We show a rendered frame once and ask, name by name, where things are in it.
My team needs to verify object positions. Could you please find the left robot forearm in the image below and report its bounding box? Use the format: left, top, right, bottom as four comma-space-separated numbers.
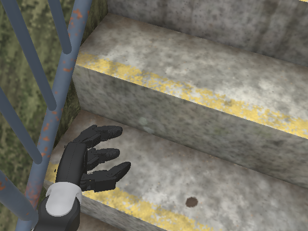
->
32, 182, 83, 231

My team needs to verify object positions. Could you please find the left robot hand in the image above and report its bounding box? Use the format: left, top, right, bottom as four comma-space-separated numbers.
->
54, 124, 131, 193

